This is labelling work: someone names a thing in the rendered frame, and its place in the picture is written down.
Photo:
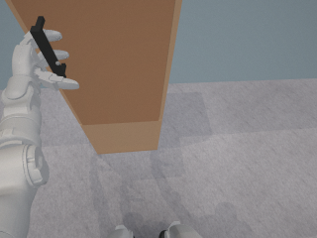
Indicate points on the left robot thigh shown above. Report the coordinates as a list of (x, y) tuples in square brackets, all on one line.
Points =
[(121, 233)]

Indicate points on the left robot hand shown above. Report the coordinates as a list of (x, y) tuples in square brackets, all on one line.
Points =
[(25, 61)]

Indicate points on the robot left upper arm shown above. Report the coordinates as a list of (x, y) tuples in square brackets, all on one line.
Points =
[(23, 169)]

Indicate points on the robot thigh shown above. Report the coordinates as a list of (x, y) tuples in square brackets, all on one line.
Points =
[(121, 233), (181, 231)]

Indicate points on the robot left forearm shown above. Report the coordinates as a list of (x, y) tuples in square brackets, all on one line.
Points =
[(21, 121)]

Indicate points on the cupboard door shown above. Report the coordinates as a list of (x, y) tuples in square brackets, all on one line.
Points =
[(117, 54)]

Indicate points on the right robot thigh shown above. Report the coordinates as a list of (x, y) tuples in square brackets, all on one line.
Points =
[(181, 231)]

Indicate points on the handle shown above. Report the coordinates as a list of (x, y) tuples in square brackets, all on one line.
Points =
[(44, 45)]

